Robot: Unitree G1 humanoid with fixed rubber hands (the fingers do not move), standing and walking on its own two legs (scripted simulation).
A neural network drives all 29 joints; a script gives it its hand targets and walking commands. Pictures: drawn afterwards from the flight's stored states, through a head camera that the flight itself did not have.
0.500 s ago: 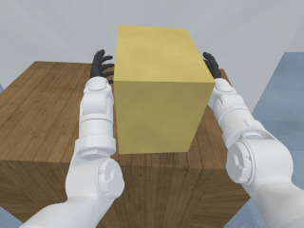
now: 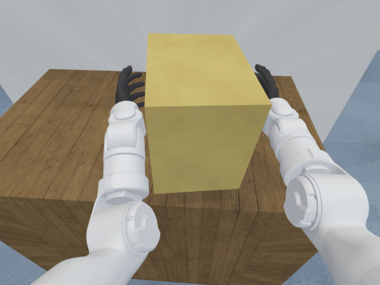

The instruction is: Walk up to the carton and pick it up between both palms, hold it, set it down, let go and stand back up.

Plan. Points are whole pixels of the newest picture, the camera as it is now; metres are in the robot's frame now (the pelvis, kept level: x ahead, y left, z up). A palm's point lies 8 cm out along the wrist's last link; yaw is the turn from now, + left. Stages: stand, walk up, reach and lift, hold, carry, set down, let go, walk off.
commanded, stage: set down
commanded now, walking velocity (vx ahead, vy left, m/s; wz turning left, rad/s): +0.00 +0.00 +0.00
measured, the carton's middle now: (194, 112) +0.46 +0.08 +0.14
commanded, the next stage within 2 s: none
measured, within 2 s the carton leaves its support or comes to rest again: rests again in 0.86 s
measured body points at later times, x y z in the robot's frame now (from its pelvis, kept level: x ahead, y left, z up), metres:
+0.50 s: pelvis +0.00 +0.00 +0.00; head +0.02 +0.00 +0.45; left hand +0.41 +0.21 +0.17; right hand +0.49 -0.07 +0.16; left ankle +0.05 +0.16 -0.75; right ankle -0.06 -0.09 -0.75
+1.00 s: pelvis +0.00 +0.01 +0.00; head +0.03 +0.00 +0.45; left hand +0.41 +0.22 +0.14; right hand +0.48 -0.07 +0.14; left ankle +0.05 +0.16 -0.75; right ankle -0.06 -0.09 -0.75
